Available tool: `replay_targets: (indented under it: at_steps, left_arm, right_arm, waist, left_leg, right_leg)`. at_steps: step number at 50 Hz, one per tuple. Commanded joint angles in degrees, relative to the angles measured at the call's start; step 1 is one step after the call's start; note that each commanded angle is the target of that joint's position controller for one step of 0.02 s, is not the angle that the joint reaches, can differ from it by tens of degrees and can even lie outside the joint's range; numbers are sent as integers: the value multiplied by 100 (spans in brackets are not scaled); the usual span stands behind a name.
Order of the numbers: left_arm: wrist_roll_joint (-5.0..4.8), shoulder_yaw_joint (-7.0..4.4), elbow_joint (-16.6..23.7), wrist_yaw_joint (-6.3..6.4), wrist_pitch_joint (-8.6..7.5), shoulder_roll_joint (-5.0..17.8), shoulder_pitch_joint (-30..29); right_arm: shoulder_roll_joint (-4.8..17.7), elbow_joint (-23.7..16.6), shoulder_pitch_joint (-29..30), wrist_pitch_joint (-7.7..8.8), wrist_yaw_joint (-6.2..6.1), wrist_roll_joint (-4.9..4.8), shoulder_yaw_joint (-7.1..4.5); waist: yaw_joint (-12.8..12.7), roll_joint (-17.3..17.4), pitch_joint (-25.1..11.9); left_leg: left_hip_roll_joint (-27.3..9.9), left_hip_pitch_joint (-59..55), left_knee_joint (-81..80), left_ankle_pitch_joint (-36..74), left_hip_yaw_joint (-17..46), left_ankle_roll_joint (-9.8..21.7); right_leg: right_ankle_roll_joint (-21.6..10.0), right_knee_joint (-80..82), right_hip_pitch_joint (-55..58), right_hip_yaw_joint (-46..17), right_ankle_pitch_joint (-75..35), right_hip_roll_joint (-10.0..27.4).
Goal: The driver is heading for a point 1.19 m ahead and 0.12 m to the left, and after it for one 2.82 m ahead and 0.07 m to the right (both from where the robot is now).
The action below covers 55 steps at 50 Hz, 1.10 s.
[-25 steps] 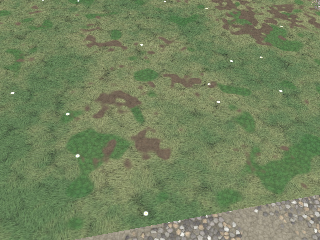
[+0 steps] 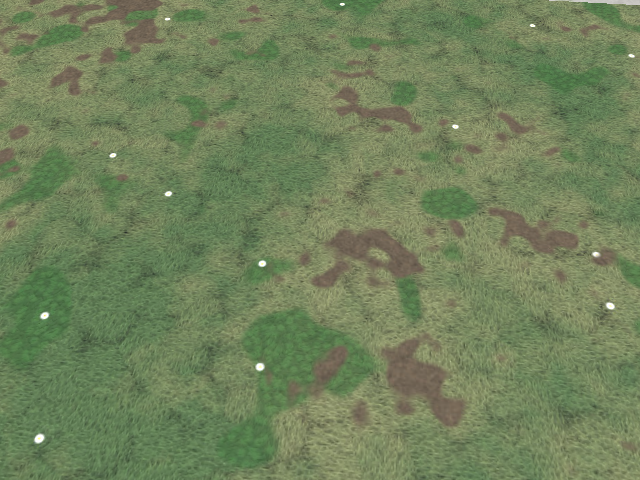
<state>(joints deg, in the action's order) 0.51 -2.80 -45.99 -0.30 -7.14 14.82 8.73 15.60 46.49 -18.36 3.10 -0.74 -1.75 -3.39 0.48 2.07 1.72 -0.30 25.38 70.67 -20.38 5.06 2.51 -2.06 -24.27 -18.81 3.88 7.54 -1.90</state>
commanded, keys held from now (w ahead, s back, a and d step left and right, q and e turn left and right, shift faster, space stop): w+q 0.46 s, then w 0.04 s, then w+e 0.50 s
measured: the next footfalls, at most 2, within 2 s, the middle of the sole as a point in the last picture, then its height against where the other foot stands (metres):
left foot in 0.38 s outside the picture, level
right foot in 0.96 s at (299, 366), level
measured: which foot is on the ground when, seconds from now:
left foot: up 0.00-0.36, down 0.38-0.96, up 0.98-1.00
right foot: down 0.00-0.40, up 0.42-0.94, down 0.96-1.00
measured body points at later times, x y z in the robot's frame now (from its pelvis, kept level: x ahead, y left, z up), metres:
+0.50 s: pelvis +0.26 +0.10 -0.01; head +0.30 +0.12 +0.44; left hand +0.28 +0.39 -0.13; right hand +0.49 -0.12 -0.10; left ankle +0.30 +0.18 -0.74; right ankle +0.19 -0.10 -0.63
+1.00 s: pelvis +0.56 +0.13 -0.02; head +0.60 +0.14 +0.42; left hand +0.70 +0.41 -0.12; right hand +0.66 -0.14 -0.14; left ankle +0.32 +0.19 -0.68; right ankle +0.68 +0.07 -0.74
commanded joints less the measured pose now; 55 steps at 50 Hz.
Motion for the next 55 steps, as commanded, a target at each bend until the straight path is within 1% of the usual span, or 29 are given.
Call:
replay_targets:
  at_steps: [1, 5, 10, 15, 17, 18, 19, 20, 21, 22, 23, 24, 25, 26, 28, 31, 36, 42, 43, 45, 46, 47, 48, 49, 50, 51, 52, 53, 55]
  left_arm:
    - [-2, -136, 117, -29, -81, 482, 176]
    - [-34, -254, -53, -28, -108, 793, 309]
    - [-57, -284, -119, 12, 13, 1004, 489]
    - [-195, -354, -237, 26, 202, 1270, 810]
    - [-223, -395, -211, 58, 285, 1419, 731]
    - [-232, -400, -179, 84, 342, 1448, 628]
    - [-181, -329, -130, 119, 363, 1259, 701]
    - [51, -136, 107, 99, 303, 675, 905]
    - [-11, -5, 392, 22, 54, 451, 985]
    - [-235, -141, 517, -44, -95, 1012, 271]
    - [-292, -123, 588, -66, -161, 982, 101]
    - [-179, -109, 466, -14, -155, 900, 188]
    - [-93, -152, 392, 9, -91, 935, 299]
    - [-97, -159, 323, -22, 3, 905, 476]
    - [-73, -139, 216, -39, 150, 738, 638]
    - [-73, -94, 332, -9, 247, 590, 172]
    - [-151, -34, 483, -116, 204, 441, -477]
    - [-177, 12, 859, -351, 154, 370, -1037]
    - [-170, 13, 917, -398, 144, 373, -1038]
    - [-149, -45, 958, -437, 159, 500, -750]
    - [-140, -124, 915, -421, 185, 658, -364]
    - [-141, -256, 752, -381, 201, 893, 448]
    - [-133, -406, 616, -291, 233, 1276, 1348]
    - [-142, -527, 627, -240, 219, 1863, 1635]
    - [-185, -421, 621, -217, 223, 1406, 1859]
    - [-146, -357, 649, -175, 240, 1167, 1599]
    - [-153, -312, 758, -151, 256, 1031, 1193]
    - [-149, -266, 859, -149, 273, 908, 834]
    - [-81, -220, 1013, -122, 284, 800, 524]
  right_arm:
    - [198, -477, -181, -34, 29, -27, -84]
    - [183, -832, 331, -96, 34, 54, -58]
    - [147, -1147, 1223, 7, 231, 41, -2]
    - [251, -1567, 1833, -30, 387, 22, -21]
    - [455, -1592, 1496, -56, 395, 52, -132]
    - [651, -1430, 793, -64, 381, 52, -261]
    - [1048, -1108, -305, -90, 300, 36, -487]
    - [1710, -1028, -857, -131, 174, 18, -656]
    - [1900, -1262, -713, -28, 220, 49, -603]
    - [1339, -1241, -690, 56, 283, 88, -444]
    - [1112, -1211, -494, 99, 286, 97, -372]
    - [905, -1271, -37, 102, 277, 79, -306]
    - [682, -1347, 306, 105, 268, 111, -224]
    - [570, -1381, 473, 118, 251, 165, -173]
    - [609, -1264, 441, 198, 226, 175, -169]
    - [706, -1016, 165, 261, 147, 186, -182]
    - [766, -738, -17, 285, 78, 222, -164]
    - [840, -385, -252, 196, 35, 176, -206]
    - [873, -369, -219, 157, 12, 162, -216]
    - [1026, -425, -39, 77, -53, 160, -250]
    - [1113, -457, 8, 29, -93, 160, -267]
    - [1135, -489, 122, -20, -126, 150, -255]
    - [1053, -578, 86, 14, -163, 186, -198]
    - [209, -791, -730, 180, -30, 357, 73]
    - [551, -776, -344, 397, 80, 220, 63]
    - [849, -986, 252, 523, 151, -12, -13]
    - [804, -1101, 579, 582, 139, 16, 32]
    - [787, -1129, 742, 578, 98, 154, 8]
    - [796, -1157, 531, 446, 66, 259, -50]
  waist:
    - [-2, -631, -272]
    - [-32, -450, -62]
    - [-352, -429, 67]
    - [-492, -531, 276]
    - [-194, -711, -17]
    - [243, -682, -403]
    - [723, -455, -973]
    - [651, 847, -1385]
    - [322, 1455, -2361]
    - [644, 625, -1994]
    - [487, 486, -1325]
    - [191, -112, -989]
    - [-30, -62, -790]
    - [-174, 75, -759]
    - [-241, 71, -721]
    - [-85, 62, -365]
    - [244, 137, 10]
    - [462, 48, 339]
    - [424, 78, 303]
    - [204, 274, -31]
    - [-5, 398, -359]
    - [-464, 325, -801]
    - [-884, -52, -1351]
    - [-342, -1654, -2129]
    - [-719, -1334, -2792]
    - [-802, -978, -1861]
    - [-610, -358, -1274]
    - [-367, -18, -780]
    - [-9, -255, -546]
  left_leg:
    - [-710, 1032, -22, 320, 163, -8]
    - [-847, 1585, -805, 980, 160, -107]
    - [-717, 1434, -2408, 2239, -298, -72]
    - [-517, 1382, -3203, 1511, -701, 163]
    - [-136, 682, -3352, 919, -1030, 388]
    - [182, -259, -3644, 1012, -1232, 554]
    - [408, -1903, -3814, 1237, -1116, 783]
    - [-998, -3683, -4031, 1156, 1192, 1355]
    - [-1973, -4752, -5177, 129, 4357, 2313]
    - [-1859, -4614, -5439, 192, 3891, 1940]
    - [-1661, -3906, -5359, 663, 2991, 1714]
    - [-1422, -3023, -5323, 1256, 2260, 1486]
    - [-1218, -2345, -5402, 1884, 1748, 1354]
    - [-1121, -1956, -5546, 2214, 1478, 1314]
    - [-1048, -1641, -5737, 2922, 1014, 1362]
    - [-998, -1650, -5987, 3133, 479, 1255]
    - [-940, -1970, -6236, 2503, -168, 879]
    - [-1376, -3103, -5920, 3033, -515, 779]
    - [-1426, -3248, -5747, 3449, -572, 729]
    - [-1377, -3337, -5091, 5346, -785, 573]
    - [-1313, -3342, -4490, 6403, -879, 488]
    - [-1131, -3022, -3394, 6814, -1071, 335]
    - [-926, -1804, -1800, 5517, -1147, 108]
    - [263, 851, 576, 168, -871, -337]
    - [507, 1717, 1361, -1120, 222, -293]
    - [119, 2218, 1271, -665, 336, -171]
    - [-149, 2093, 753, -216, 236, -113]
    - [-303, 1824, 234, -48, 125, -158]
    - [-484, 1187, -306, 128, 92, -276]
  right_leg:
    - [-973, 1543, 941, -1515, -126, 1645]
    - [-1107, 1769, 1012, -811, -788, 1763]
    - [-840, 1617, 1341, 121, -1065, 1580]
    - [-613, 1244, 2121, 383, -1259, 1883]
    - [-480, 419, 2281, 624, -3042, 1877]
    - [-359, -597, 2139, 842, -3883, 1728]
    - [-150, -2055, 1343, 967, -3732, 1468]
    - [177, -4176, -774, 973, -223, 944]
    - [289, -5563, -2361, -356, 2705, -5]
    - [173, -5806, -3023, -929, 2257, 313]
    - [49, -5450, -3112, -837, 1736, 528]
    - [57, -4959, -2701, -822, 1290, 814]
    - [92, -4515, -2246, -821, 1033, 1001]
    - [132, -4368, -1887, -804, 855, 1099]
    - [259, -4131, -1690, -660, 565, 1080]
    - [373, -3416, -2123, -638, -244, 1087]
    - [236, -1818, -2165, -561, -1701, 843]
    - [-65, -1006, -2638, -474, -1130, 569]
    - [-139, -955, -2598, -384, -869, 518]
    - [-331, -947, -1946, -14, -273, 201]
    - [-447, -1008, -1354, 175, 0, -35]
    - [-627, -766, -226, 262, -174, -276]
    - [-948, -680, 1509, -631, -539, 215]
    - [-2145, -547, 3894, -3737, -78, 1834]
    - [-2349, 444, 4509, -5295, 783, 2095]
    - [-1950, 583, 3959, -4390, 835, 1923]
    - [-1726, 622, 3018, -3689, 437, 1690]
    - [-1616, 720, 2097, -3201, -252, 1471]
    - [-1597, 982, 1135, -2720, -943, 1169]
Keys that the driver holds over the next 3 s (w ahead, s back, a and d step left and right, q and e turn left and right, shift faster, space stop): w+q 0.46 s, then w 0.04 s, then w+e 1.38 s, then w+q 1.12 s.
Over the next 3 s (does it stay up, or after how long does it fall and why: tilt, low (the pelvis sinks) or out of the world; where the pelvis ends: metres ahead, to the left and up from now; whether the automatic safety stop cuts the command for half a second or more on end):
stays up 1.63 -0.06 -0.01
